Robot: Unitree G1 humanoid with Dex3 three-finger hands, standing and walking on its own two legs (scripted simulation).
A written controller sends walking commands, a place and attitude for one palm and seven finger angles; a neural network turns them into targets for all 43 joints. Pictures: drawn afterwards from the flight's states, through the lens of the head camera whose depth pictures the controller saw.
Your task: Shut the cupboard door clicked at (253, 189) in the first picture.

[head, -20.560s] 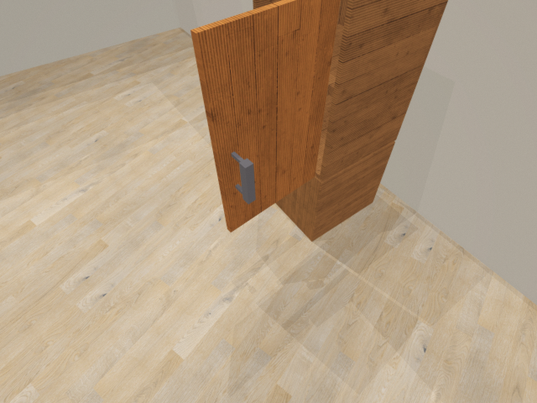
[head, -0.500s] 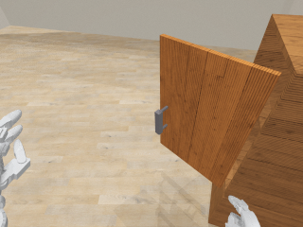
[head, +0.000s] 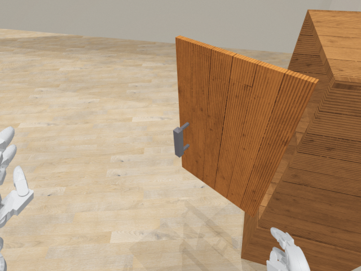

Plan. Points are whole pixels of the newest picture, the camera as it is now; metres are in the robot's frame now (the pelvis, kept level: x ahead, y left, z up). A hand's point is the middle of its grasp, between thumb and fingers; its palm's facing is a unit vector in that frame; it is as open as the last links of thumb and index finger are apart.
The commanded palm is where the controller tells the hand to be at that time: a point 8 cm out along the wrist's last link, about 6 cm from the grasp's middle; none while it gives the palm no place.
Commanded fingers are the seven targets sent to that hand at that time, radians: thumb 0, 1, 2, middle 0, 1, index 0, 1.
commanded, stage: step back with the hand held close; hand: left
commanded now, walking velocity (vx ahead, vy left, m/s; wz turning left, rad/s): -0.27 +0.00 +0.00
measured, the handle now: (182, 139) +0.59 +0.06 -0.11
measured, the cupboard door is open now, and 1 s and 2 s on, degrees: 64 64 64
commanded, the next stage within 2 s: stop stepping back and stand still in 1.80 s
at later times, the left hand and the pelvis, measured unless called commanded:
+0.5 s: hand (15, 211) +0.17 +0.28 +0.16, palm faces +0.39 -0.79 -0.47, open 7.4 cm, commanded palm +0.10 +0.32 +0.18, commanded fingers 0.00 0.90 0.90 -0.20 -0.30 -0.20 -0.30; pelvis -0.04 +0.02 -0.01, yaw -2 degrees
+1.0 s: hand out of the picture +0.12 +0.29 +0.15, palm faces +0.44 -0.77 -0.45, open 7.4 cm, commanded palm +0.05 +0.32 +0.18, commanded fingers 0.00 0.90 0.90 -0.20 -0.30 -0.20 -0.30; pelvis -0.09 +0.02 -0.03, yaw +0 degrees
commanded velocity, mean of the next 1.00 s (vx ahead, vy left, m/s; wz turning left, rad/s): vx -0.32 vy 0.00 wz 0.03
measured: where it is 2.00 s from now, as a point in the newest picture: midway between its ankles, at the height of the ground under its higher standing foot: outside the picture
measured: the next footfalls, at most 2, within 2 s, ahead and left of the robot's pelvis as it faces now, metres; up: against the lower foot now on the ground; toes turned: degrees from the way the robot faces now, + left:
right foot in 1.94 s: -0.31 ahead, -0.13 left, +0.00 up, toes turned +0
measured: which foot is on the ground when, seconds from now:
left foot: down 0.00-1.00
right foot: down 0.00-1.00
